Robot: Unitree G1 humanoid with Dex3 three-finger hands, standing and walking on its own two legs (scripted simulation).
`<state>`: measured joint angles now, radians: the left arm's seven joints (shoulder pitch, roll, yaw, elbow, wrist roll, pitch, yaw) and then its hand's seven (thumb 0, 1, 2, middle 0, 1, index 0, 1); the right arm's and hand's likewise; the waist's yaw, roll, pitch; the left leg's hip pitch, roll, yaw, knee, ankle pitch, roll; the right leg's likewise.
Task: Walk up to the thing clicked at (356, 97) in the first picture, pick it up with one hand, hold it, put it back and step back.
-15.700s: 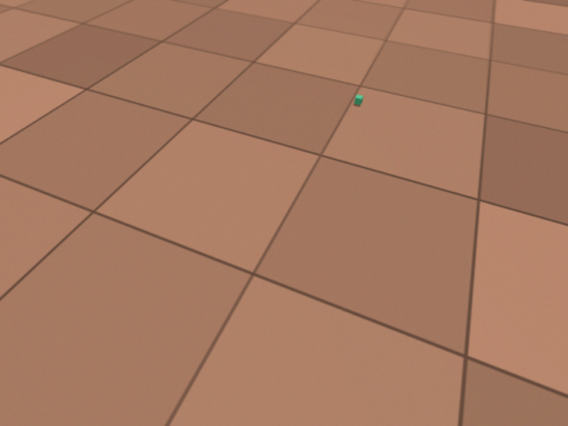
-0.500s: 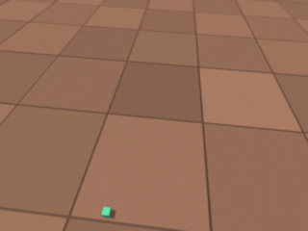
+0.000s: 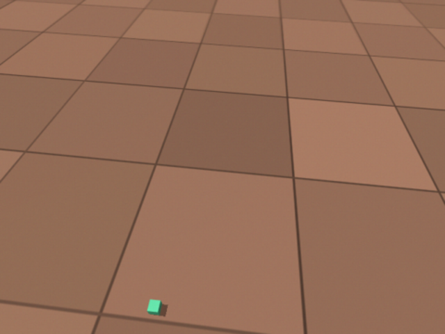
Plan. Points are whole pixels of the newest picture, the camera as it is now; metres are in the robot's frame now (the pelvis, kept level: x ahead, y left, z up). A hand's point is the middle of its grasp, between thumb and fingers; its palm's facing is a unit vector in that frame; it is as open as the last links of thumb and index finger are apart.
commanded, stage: stand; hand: left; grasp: from above
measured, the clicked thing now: (154, 307) +0.39 +0.26 -0.76
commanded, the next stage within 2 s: rise first in 0.06 s
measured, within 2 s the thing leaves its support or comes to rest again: neither
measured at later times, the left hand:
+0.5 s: hand out of the picture +0.14 +0.26 -0.18, palm faces -0.08 -0.92 -0.39, open 9.6 cm
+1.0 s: hand out of the picture +0.11 +0.27 -0.27, palm faces -0.26 -0.82 -0.50, open 11.6 cm
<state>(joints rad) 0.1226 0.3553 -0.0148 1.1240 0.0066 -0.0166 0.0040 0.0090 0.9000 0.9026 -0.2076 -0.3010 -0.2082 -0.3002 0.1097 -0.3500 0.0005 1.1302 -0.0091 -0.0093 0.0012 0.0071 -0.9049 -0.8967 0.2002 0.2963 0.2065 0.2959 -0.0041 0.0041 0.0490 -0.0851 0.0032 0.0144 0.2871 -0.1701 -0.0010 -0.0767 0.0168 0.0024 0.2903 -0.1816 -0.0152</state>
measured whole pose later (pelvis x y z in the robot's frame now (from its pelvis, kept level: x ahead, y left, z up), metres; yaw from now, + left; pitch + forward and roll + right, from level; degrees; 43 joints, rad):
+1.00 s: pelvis -0.02 +0.02 -0.13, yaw +1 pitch +22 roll -2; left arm 0.24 0.34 0.08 0.46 0.33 0.12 0.02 0.00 -0.19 0.62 -0.56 -0.63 -0.55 -0.64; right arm 0.15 -0.24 -0.03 0.54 0.01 -0.13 -0.01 0.01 -1.00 -0.92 0.20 0.30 0.21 0.30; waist -0.02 0.01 -0.15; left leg -1.11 0.00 -0.01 1.30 -0.58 0.03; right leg -1.06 0.00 -0.03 1.26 -0.58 0.00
